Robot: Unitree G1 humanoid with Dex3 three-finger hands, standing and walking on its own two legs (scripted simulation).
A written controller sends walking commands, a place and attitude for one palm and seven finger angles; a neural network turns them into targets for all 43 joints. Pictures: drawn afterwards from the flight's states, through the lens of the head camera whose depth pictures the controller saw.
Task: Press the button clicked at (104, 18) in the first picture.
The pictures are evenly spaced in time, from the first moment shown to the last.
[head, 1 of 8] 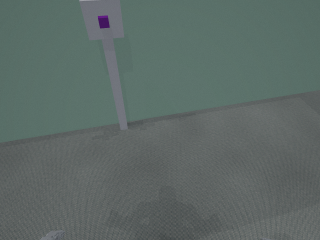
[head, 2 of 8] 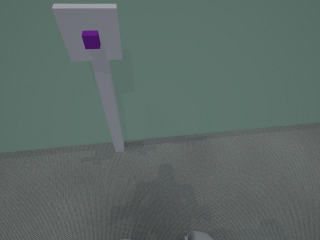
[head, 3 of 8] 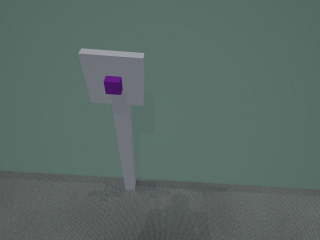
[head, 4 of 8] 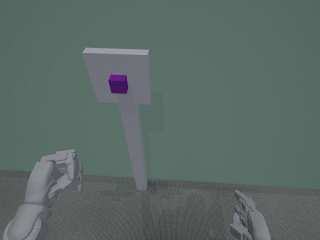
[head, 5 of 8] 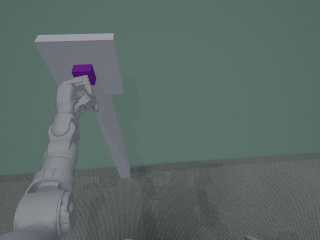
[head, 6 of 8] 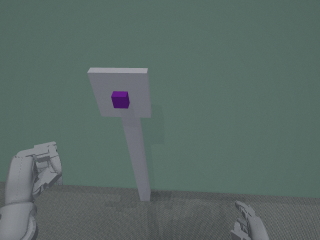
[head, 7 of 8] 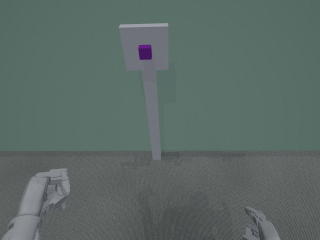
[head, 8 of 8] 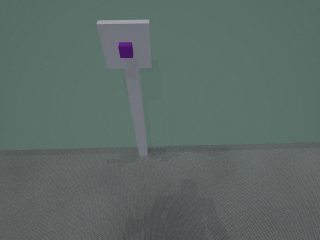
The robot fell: no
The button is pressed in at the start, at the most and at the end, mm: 0 14 0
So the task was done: yes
